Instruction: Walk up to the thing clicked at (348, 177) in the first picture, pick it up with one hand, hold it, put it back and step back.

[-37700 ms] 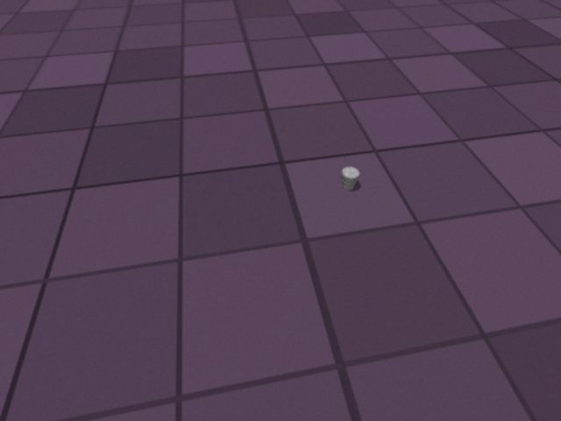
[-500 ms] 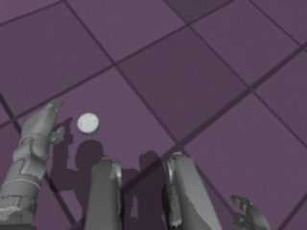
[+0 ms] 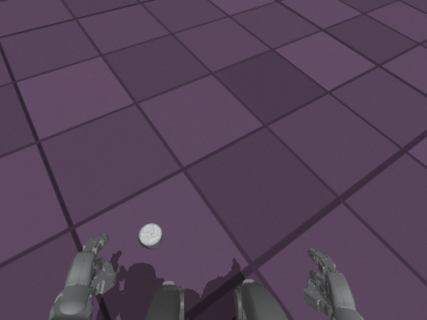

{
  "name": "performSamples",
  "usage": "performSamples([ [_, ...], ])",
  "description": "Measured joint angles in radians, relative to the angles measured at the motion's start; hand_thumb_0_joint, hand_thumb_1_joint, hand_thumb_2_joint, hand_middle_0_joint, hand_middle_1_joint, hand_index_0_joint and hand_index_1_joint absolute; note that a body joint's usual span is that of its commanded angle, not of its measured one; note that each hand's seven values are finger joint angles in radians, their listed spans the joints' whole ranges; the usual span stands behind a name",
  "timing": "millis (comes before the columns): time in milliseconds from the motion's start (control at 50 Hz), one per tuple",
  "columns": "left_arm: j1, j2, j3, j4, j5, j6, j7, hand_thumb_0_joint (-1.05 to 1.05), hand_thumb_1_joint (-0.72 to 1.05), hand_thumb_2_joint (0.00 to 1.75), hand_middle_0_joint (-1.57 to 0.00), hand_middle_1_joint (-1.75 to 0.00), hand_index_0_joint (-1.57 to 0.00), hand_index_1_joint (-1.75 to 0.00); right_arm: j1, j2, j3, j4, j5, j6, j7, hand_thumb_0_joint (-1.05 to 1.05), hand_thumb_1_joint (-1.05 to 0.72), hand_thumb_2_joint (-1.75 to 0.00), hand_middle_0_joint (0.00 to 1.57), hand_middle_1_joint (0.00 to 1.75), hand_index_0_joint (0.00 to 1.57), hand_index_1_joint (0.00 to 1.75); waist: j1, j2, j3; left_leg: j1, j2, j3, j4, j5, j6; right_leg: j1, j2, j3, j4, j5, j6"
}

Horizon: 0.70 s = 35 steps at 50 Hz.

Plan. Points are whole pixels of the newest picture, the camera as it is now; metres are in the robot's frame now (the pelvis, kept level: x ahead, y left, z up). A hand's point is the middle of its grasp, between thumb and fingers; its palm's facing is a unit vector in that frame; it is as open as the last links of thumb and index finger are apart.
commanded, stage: home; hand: left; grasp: from above
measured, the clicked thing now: (152, 238) +0.47 +0.21 -0.60
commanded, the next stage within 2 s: none
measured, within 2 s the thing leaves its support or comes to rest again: neither
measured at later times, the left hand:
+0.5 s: hand (97, 289) +0.20 +0.18 +0.02, palm faces +0.07 -0.98 -0.20, open 7.4 cm
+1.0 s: hand (98, 286) +0.20 +0.18 +0.02, palm faces +0.05 -0.98 -0.21, open 7.3 cm
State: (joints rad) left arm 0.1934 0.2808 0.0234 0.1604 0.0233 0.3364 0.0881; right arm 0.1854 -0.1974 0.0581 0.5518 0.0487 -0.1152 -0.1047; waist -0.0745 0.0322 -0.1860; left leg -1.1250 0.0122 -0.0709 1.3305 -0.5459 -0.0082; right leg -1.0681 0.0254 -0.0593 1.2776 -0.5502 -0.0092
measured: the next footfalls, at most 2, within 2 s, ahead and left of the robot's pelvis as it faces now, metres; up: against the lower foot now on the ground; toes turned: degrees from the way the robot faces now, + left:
none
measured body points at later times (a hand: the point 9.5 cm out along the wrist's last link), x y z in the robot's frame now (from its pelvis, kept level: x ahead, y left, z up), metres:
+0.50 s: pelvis +0.04 +0.00 +0.07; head +0.06 +0.00 +0.52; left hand +0.19 +0.23 +0.03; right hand +0.22 -0.24 +0.01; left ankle +0.05 +0.12 -0.62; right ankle +0.04 -0.12 -0.62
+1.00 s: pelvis +0.04 +0.00 +0.06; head +0.06 +0.01 +0.51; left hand +0.20 +0.23 +0.03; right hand +0.20 -0.24 +0.00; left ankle +0.05 +0.12 -0.62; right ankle +0.04 -0.12 -0.62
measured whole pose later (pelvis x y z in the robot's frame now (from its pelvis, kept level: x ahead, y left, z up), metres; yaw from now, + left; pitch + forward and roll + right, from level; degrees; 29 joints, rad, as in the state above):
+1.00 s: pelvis +0.04 +0.00 +0.06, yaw +1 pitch +10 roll -2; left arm 0.51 0.23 0.02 -0.12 -0.05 0.44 0.03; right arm 0.30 -0.22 0.04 0.53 0.01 -0.22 -0.18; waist -0.04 0.04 -0.17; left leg -0.70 0.01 -0.06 1.01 -0.50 0.00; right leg -0.64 0.02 -0.05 0.95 -0.49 -0.01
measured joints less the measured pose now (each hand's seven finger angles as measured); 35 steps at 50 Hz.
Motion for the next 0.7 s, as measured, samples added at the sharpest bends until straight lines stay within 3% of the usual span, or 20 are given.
performSamples([
  [100, 0.117, -0.032, 0.018, -0.104, -0.067, 0.058, -0.003, 0.01, 0.9, 0.9, -0.21, -0.3, -0.21, -0.3, 0.069, -0.006, 0.002, -0.007, 0.0, -0.013, -0.038, 0.01, -0.9, -0.9, 0.21, 0.3, 0.21, 0.3, -0.005, 0.01, 0.006, 0.16, 0.003, 0.0, -0.136, 0.026, 0.0, 0.162, 0.003, 0.001, -0.143, 0.03, 0.0],
  [200, 0.239, -0.05, 0.018, -0.215, -0.097, 0.093, -0.013, 0.01, 0.91, 0.9, -0.21, -0.3, -0.21, -0.3, 0.128, -0.015, -0.009, -0.023, -0.006, -0.033, -0.068, 0.01, -0.91, -0.9, 0.21, 0.3, 0.21, 0.3, -0.002, 0.015, -0.003, 0.294, 0.006, 0.005, -0.248, 0.046, 0.003, 0.298, 0.004, 0.007, -0.261, 0.055, 0.001],
  [360, 0.336, -0.054, 0.006, -0.293, -0.091, 0.107, -0.043, 0.01, 0.91, 0.9, -0.2, -0.3, -0.2, -0.3, 0.135, -0.024, -0.026, -0.044, -0.022, -0.067, -0.083, 0.01, -0.91, -0.9, 0.21, 0.3, 0.21, 0.3, 0.012, 0.023, -0.015, 0.407, 0.002, 0.009, -0.323, 0.054, 0.005, 0.412, 0.0, 0.01, -0.337, 0.063, 0.004],
  [700, 0.312, -0.053, -0.001, -0.28, -0.073, 0.104, -0.067, 0.01, 0.91, 0.9, -0.2, -0.3, -0.2, -0.3, 0.089, -0.02, -0.016, -0.042, -0.04, -0.107, -0.071, 0.01, -0.9, -0.9, 0.21, 0.3, 0.21, 0.3, 0.038, 0.006, 0.025, 0.431, -0.003, 0.004, -0.325, 0.056, 0.002, 0.435, -0.004, 0.005, -0.333, 0.059, 0.001],
])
